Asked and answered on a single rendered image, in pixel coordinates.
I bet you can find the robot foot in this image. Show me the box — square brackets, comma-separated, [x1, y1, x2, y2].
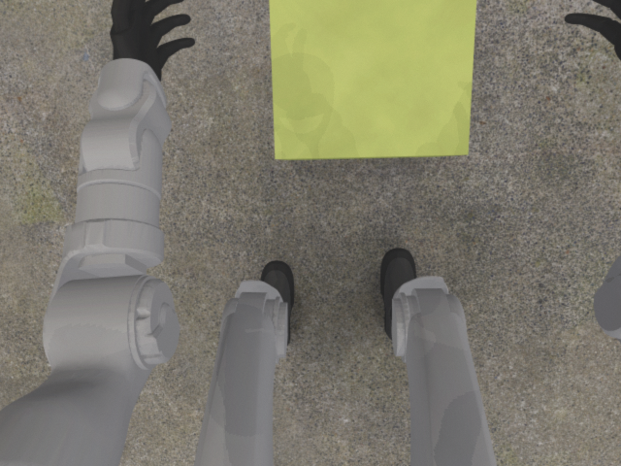
[261, 260, 294, 345]
[380, 248, 416, 340]

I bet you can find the robot left upper arm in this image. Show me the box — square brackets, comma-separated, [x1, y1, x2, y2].
[0, 275, 180, 466]

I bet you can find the robot right hand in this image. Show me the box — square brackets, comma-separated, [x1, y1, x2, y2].
[565, 0, 621, 60]

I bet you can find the robot left forearm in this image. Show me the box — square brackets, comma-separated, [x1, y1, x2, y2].
[43, 58, 172, 364]

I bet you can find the robot right foot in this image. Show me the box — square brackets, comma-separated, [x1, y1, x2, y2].
[380, 248, 416, 340]

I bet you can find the robot right upper arm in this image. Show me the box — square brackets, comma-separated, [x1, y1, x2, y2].
[594, 255, 621, 344]

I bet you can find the robot left hand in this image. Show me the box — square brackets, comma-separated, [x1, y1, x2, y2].
[110, 0, 195, 81]

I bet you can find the carton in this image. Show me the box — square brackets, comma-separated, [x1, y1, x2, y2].
[269, 0, 476, 160]

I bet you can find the robot left foot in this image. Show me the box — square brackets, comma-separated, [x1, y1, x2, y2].
[261, 260, 294, 345]

